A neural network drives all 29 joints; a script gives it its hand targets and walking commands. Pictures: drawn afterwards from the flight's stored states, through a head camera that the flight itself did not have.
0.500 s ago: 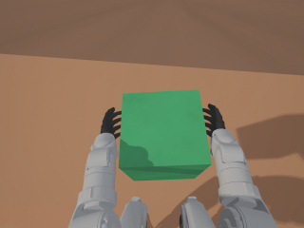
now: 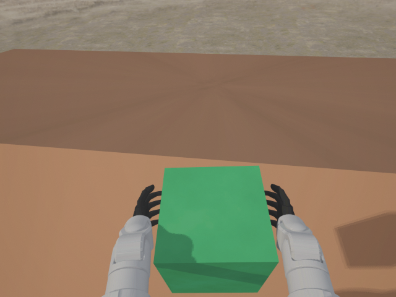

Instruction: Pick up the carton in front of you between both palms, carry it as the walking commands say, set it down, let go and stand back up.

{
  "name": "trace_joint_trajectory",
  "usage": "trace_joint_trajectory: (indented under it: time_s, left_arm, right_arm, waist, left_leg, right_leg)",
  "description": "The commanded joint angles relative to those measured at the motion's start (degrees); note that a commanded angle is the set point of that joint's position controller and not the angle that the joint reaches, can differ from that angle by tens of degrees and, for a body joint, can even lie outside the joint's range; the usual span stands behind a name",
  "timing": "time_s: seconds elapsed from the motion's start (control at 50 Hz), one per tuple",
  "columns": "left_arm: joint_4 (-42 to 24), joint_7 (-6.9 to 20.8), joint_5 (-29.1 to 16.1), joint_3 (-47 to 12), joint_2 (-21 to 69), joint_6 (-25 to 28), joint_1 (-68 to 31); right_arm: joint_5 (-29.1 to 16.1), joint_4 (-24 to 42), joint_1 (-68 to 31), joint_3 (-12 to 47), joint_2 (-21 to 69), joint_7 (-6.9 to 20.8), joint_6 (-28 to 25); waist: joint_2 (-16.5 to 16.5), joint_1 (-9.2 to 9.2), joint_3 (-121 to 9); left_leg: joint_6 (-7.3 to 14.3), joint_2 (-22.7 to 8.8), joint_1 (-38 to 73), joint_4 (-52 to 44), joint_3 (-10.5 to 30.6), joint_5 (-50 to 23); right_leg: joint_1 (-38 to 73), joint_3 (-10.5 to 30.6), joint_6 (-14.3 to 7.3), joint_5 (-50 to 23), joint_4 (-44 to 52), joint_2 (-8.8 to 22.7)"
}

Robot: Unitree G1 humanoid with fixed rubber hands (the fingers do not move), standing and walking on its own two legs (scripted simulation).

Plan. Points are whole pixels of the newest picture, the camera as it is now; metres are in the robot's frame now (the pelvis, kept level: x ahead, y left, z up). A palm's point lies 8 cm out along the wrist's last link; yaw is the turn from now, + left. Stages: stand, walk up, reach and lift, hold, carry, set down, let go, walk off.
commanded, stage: reach and lift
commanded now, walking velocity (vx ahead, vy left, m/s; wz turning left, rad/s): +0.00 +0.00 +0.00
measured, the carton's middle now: (213, 233) +0.31 +0.00 -0.06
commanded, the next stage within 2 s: hold in 1.08 s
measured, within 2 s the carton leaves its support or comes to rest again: neither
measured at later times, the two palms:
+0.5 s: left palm (140, 217) +0.29 +0.15 +0.04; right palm (288, 217) +0.29 -0.15 +0.04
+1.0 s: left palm (139, 213) +0.30 +0.15 +0.05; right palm (289, 212) +0.30 -0.15 +0.05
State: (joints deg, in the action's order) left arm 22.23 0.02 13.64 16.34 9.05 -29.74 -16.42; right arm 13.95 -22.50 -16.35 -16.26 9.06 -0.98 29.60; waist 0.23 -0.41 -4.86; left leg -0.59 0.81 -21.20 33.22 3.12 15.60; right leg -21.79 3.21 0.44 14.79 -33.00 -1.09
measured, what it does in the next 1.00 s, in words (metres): stands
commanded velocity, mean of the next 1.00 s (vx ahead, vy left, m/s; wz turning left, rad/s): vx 0.00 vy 0.00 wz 0.00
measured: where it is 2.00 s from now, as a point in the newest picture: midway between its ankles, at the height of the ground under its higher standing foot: outside the picture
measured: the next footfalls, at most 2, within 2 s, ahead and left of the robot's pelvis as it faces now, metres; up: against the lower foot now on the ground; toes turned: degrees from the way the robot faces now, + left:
none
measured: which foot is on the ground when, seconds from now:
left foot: down 0.00-1.00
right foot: down 0.00-1.00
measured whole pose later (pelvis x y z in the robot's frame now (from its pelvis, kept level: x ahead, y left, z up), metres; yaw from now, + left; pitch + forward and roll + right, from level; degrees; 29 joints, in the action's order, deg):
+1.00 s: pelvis +0.01 +0.00 +0.02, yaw +0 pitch -6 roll +0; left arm 15.5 1.4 16.2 13.2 8.8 -39.0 -15.2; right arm 16.2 -15.5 -14.9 -13.2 8.7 0.4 39.0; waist 0.1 -0.3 2.0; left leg -0.5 0.5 -4.0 21.3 3.4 11.6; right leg -4.6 3.2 0.3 10.9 -21.2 -0.8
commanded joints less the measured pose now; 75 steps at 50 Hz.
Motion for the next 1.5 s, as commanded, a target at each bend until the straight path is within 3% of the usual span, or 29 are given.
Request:
trace_joint_trajectory:
  time_s: [0.0,0.18,0.34,0.78,1.04,1.16,1.3,1.48]
  left_arm:
    - [0.49,13.49,-10.18,-33.39,55.70,-1.77,-26.10]
    - [3.51,14.52,-6.93,-26.88,54.77,-3.68,-31.82]
    - [1.72,14.62,-7.66,-28.58,55.42,-3.40,-35.01]
    - [-6.34,13.95,-9.60,-31.56,52.63,-6.24,-24.69]
    - [-9.20,13.52,-10.50,-32.61,51.87,-8.02,-24.21]
    - [-15.03,12.86,-13.10,-36.95,51.93,-10.31,-21.75]
    - [-12.59,12.67,-11.03,-33.12,49.22,-12.58,-22.52]
    - [-10.84,13.47,-11.37,-33.54,51.00,-11.79,-28.76]
  right_arm:
    - [-10.90,0.56,-27.34,33.95,56.20,14.30,1.71]
    - [-7.80,-2.35,-32.81,27.20,54.44,15.82,3.76]
    - [-8.44,-0.43,-36.15,29.12,55.16,15.88,3.52]
    - [-10.35,7.28,-25.28,31.85,53.42,14.53,6.44]
    - [-11.19,10.08,-24.90,32.87,52.32,14.20,8.07]
    - [-13.58,16.19,-22.62,37.08,51.79,13.80,10.28]
    - [-11.99,13.85,-23.64,33.57,49.10,13.86,12.57]
    - [-12.30,12.10,-29.68,34.09,51.35,14.43,11.94]
  waist:
    - [-0.18,0.06,-13.47]
    - [0.35,0.13,-4.26]
    - [-0.22,0.27,-9.00]
    - [-0.39,0.08,-9.38]
    - [-0.11,0.20,-7.77]
    - [0.07,0.42,-10.56]
    - [-0.07,0.25,-1.55]
    - [-0.20,0.19,-4.35]
  left_leg:
    - [0.60,4.47,11.01,-7.79,1.35,-13.08]
    - [1.54,3.73,11.10,-11.38,0.82,-1.75]
    - [1.32,3.84,13.22,-11.13,0.60,-3.85]
    - [0.48,4.58,19.22,-13.56,1.05,-16.97]
    - [0.32,4.47,19.62,-14.16,1.25,-16.07]
    - [-0.12,4.32,22.43,-14.86,1.79,-20.61]
    - [0.52,3.94,18.70,-16.50,1.03,-8.75]
    - [0.83,3.83,17.78,-15.17,0.72,-5.19]
  right_leg:
    - [12.95,1.25,-0.39,-12.70,7.42,-4.58]
    - [13.03,0.44,-1.32,-1.49,10.35,-3.79]
    - [15.88,0.12,-0.84,-3.52,10.28,-3.92]
    - [21.54,1.10,0.03,-16.78,13.15,-4.22]
    - [21.80,1.09,-0.02,-15.65,13.53,-4.35]
    - [24.42,1.30,0.19,-19.84,14.30,-4.34]
    - [20.96,0.70,-0.45,-8.07,15.70,-3.98]
    - [20.77,0.58,-0.40,-4.67,14.53,-3.66]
